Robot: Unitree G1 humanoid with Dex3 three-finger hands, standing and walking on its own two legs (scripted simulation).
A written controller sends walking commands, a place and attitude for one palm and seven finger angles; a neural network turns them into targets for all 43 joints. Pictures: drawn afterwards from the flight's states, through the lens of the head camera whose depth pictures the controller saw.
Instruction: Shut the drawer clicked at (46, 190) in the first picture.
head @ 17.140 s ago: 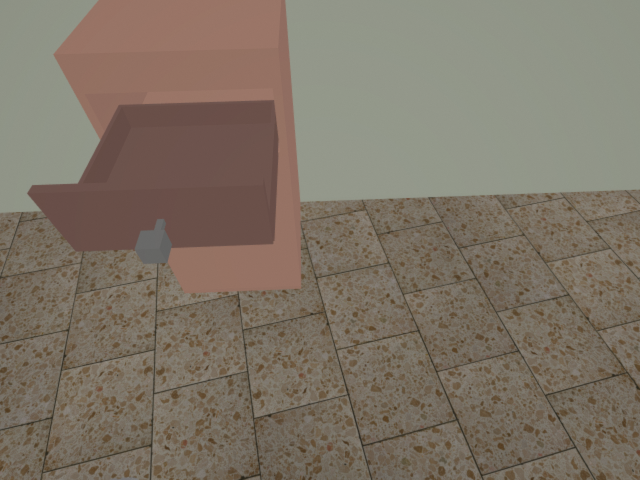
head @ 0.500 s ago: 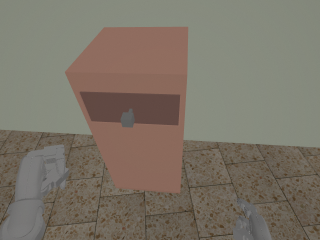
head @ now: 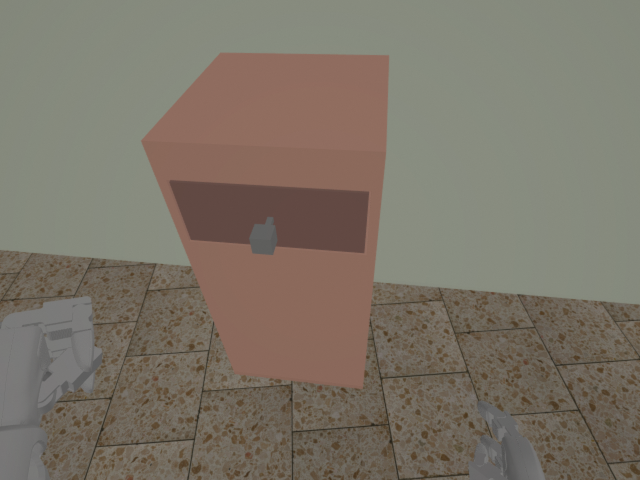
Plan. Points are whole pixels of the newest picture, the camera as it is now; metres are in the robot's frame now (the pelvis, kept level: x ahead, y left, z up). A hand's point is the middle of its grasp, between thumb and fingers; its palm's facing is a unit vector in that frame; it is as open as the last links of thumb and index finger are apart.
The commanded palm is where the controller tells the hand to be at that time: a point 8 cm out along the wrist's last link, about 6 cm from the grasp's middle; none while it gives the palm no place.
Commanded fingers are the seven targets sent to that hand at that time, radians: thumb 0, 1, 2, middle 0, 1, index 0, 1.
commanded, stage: step back with the hand held close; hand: left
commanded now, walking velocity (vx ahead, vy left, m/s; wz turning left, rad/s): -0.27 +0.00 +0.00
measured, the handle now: (266, 232) +0.56 +0.19 -0.04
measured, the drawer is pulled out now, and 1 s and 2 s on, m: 0.00 0.00 0.00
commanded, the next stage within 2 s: stop stepping back and stand still in 1.20 s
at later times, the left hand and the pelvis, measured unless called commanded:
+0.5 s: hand (33, 394) +0.14 +0.27 +0.16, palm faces +0.31 -0.80 -0.51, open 3.2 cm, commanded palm +0.08 +0.31 +0.17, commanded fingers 0.00 0.90 0.90 -1.40 -1.60 -1.40 -1.60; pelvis -0.06 +0.03 +0.00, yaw -1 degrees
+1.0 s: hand out of the picture +0.04 +0.29 +0.17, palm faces +0.40 -0.76 -0.52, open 3.2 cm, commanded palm -0.03 +0.31 +0.17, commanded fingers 0.00 0.90 0.90 -1.40 -1.60 -1.40 -1.60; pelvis -0.14 +0.03 -0.01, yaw +3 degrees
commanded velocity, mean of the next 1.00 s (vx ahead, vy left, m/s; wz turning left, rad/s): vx -0.30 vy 0.00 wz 0.01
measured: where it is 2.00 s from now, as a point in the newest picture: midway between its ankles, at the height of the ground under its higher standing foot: outside the picture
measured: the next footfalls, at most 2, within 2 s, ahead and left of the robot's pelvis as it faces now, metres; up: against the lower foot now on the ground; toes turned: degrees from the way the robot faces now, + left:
right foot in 1.02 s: -0.22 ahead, -0.09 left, +0.00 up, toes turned +3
left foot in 1.48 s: -0.18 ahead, +0.18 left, +0.00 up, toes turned +3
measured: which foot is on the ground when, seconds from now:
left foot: down 0.00-1.00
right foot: down 0.00-0.80, up 0.82-1.00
